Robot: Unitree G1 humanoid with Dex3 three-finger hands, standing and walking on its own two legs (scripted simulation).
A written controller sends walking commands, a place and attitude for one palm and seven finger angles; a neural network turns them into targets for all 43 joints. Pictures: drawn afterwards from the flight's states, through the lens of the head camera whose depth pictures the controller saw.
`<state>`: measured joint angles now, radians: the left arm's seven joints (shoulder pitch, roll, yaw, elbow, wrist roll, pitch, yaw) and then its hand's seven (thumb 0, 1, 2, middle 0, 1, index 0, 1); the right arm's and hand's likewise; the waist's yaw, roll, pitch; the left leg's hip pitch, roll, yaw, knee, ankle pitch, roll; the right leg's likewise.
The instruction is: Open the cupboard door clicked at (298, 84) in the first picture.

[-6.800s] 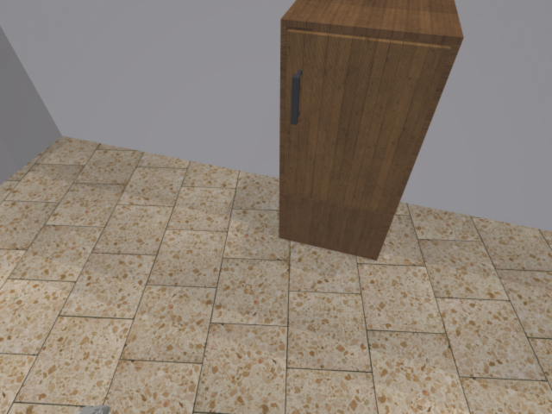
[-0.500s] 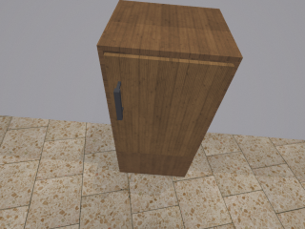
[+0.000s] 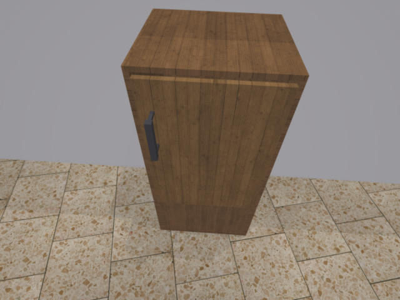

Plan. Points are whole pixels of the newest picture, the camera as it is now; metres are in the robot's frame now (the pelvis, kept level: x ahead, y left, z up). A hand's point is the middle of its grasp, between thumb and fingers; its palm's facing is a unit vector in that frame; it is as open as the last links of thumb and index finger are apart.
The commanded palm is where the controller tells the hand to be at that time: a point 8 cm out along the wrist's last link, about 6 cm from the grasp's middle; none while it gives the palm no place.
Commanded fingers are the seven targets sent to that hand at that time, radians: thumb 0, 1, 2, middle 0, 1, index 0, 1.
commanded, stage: come to a stop and stand still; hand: left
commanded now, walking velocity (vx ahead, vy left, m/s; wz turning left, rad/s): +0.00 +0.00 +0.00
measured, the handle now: (153, 136) +0.53 +0.17 -0.02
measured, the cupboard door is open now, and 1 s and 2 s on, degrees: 0 0 0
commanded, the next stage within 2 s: look again from close up in 0.46 s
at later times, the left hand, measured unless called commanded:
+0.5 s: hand out of the picture -0.02 +0.19 -0.18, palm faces +0.03 -0.98 -0.18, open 7.4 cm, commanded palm none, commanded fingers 0.00 0.90 0.90 -0.20 -0.30 -0.20 -0.30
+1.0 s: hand out of the picture -0.01 +0.18 -0.18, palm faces +0.02 -0.99 -0.16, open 7.4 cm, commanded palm none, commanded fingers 0.00 0.90 0.90 -0.20 -0.30 -0.20 -0.30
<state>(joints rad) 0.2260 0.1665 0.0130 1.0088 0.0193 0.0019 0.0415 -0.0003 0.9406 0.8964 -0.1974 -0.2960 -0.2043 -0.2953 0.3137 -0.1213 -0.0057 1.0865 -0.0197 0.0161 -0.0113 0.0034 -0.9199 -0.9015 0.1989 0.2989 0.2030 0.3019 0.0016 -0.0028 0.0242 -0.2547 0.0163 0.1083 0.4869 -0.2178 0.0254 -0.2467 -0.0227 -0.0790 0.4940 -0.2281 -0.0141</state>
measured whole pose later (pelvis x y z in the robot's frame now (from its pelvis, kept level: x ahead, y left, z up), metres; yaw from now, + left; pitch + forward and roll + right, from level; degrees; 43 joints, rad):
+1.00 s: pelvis +0.01 +0.02 +0.00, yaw +0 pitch -2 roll +0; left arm 0.33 0.14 -0.02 1.09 0.02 -0.02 0.04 0.00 0.91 0.90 -0.20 -0.30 -0.20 -0.29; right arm 0.31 -0.13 0.01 1.13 -0.01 -0.01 -0.01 0.00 -0.91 -0.90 0.20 0.30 0.20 0.30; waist 0.00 -0.02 0.02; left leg -0.19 -0.02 0.12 0.42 -0.19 0.06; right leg -0.19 -0.05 -0.07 0.43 -0.20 0.02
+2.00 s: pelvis +0.01 -0.01 -0.09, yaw +4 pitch +16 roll -3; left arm 0.34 0.31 0.31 0.09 -0.37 -0.36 -0.45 0.00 0.10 0.55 -0.26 -0.81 -0.26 -0.81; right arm 0.26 -0.21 0.01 0.58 0.04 -0.21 -0.04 0.01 -0.91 -0.90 0.21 0.30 0.21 0.30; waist 0.00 0.04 -0.14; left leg -0.93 0.03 0.00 1.17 -0.51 0.02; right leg -0.86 0.02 -0.10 1.12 -0.53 -0.04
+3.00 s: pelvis +0.01 +0.02 -0.06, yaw +3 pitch +14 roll -3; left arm 0.00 0.45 0.42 0.42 -0.38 -0.32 -0.57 -0.01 -0.50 0.30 -0.30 -1.20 -0.30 -1.20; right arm 0.31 -0.30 0.03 0.52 0.04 -0.18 -0.04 0.01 -0.91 -0.90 0.20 0.30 0.21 0.30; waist -0.03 0.02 -0.12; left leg -0.82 0.02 0.03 1.04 -0.46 0.05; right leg -0.75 0.01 -0.08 0.97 -0.46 -0.01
